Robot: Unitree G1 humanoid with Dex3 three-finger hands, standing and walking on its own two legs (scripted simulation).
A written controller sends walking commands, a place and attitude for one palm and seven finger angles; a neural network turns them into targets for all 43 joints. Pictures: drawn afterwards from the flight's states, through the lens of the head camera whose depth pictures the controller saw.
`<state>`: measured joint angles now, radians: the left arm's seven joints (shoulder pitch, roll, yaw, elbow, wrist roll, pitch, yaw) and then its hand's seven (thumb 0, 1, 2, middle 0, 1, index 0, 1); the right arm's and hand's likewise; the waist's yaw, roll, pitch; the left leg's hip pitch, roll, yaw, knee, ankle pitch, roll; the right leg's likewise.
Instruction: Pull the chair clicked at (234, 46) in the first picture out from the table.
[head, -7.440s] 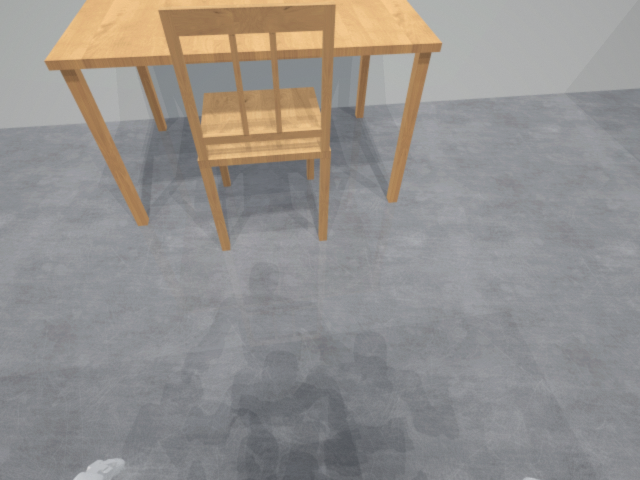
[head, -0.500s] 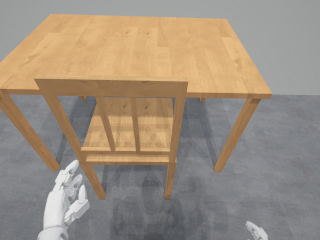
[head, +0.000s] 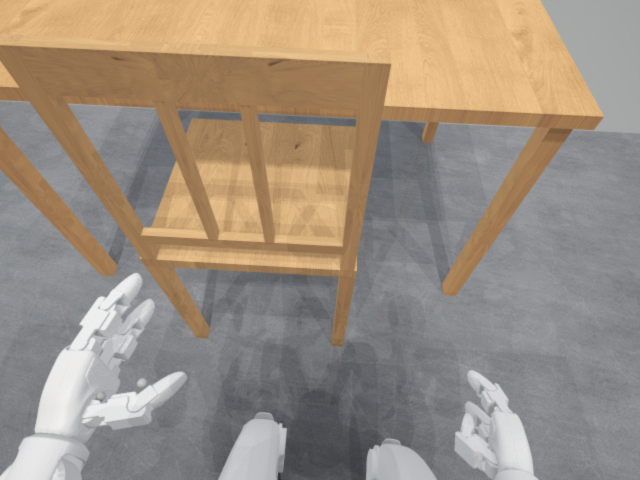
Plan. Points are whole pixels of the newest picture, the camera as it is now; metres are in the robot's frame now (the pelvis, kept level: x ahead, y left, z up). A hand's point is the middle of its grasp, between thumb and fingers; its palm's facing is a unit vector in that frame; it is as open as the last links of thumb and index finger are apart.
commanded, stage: raise the hand toward the chair's back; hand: left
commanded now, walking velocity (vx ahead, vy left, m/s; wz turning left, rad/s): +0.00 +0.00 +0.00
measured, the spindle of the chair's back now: (193, 179) +0.51 +0.24 +0.03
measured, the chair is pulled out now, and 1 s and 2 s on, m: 0.00 0.00 0.00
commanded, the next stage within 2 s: aim the fingers beside a spindle in 1.38 s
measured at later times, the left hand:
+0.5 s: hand (116, 357) +0.23 +0.24 +0.06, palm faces +0.04 -1.00 -0.04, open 15.9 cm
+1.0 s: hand (109, 326) +0.26 +0.25 +0.07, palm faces +0.03 -1.00 -0.06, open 16.9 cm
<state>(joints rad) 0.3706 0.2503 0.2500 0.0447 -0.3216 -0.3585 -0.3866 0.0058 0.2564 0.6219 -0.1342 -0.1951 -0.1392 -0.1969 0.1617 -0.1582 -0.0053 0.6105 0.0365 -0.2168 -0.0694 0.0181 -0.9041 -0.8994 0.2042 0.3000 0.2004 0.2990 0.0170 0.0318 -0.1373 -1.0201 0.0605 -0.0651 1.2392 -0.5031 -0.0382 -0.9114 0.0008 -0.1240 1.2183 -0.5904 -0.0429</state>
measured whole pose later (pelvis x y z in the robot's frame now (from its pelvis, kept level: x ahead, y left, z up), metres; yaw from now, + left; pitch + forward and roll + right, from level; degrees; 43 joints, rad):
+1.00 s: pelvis +0.02 +0.04 +0.03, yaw +0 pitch +15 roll -4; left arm 0.30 0.27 0.23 0.04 -0.27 -0.36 -0.25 -0.02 -0.50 0.30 -0.06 -0.08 -0.06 -0.08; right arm 0.24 -0.23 0.01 0.54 0.03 -0.17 -0.05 0.02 -0.90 -0.90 0.20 0.30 0.20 0.30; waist -0.02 0.03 -0.13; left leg -0.91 0.03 -0.02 1.12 -0.48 0.03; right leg -0.79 -0.03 -0.08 1.06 -0.53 0.02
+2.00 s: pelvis +0.01 +0.02 +0.02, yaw -1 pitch +17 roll -2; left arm 0.15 0.26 0.25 0.22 -0.28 -0.42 -0.27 -0.02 -0.50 0.30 -0.06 -0.08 -0.06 -0.08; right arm 0.23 -0.24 -0.01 0.57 0.03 -0.17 -0.05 0.02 -0.90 -0.90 0.20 0.30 0.20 0.30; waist -0.03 0.03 -0.14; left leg -0.97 0.04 -0.02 1.16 -0.48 0.00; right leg -0.88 -0.02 -0.08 1.13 -0.55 -0.01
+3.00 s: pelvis +0.01 +0.03 -0.01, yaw -2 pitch +22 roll -2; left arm -0.11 0.23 0.20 0.40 -0.19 -0.46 -0.15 -0.02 -0.50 0.30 -0.06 -0.08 -0.06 -0.08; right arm 0.21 -0.24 -0.01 0.57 0.01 -0.06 0.00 0.02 -0.91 -0.90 0.20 0.30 0.20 0.30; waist -0.05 0.03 -0.15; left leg -1.14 0.04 0.00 1.28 -0.52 0.01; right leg -1.05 -0.02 -0.06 1.26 -0.59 0.00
